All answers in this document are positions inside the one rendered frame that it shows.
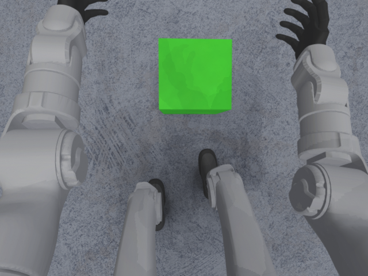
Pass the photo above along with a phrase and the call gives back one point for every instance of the robot left forearm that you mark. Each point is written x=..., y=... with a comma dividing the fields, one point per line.
x=52, y=79

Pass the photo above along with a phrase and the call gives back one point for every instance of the robot left hand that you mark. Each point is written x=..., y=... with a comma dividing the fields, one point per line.
x=80, y=6

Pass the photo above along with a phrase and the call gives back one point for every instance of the right robot shin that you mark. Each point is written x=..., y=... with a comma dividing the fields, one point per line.
x=224, y=167

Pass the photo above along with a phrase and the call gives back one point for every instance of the robot left upper arm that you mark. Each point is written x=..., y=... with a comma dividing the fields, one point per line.
x=38, y=167

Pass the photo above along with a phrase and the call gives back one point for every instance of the robot right upper arm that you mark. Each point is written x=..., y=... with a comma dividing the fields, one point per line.
x=334, y=201

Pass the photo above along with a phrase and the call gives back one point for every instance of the robot shin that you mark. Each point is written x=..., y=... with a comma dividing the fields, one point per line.
x=224, y=167
x=141, y=185

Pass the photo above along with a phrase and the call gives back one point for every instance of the carton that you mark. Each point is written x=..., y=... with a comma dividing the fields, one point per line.
x=195, y=76

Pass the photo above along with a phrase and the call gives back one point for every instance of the robot right forearm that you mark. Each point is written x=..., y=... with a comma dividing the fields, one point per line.
x=323, y=111

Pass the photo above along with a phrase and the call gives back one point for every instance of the left robot shin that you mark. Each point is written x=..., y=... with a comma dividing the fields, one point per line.
x=141, y=185

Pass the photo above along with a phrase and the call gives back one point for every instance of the robot right hand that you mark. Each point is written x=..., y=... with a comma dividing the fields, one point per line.
x=315, y=26

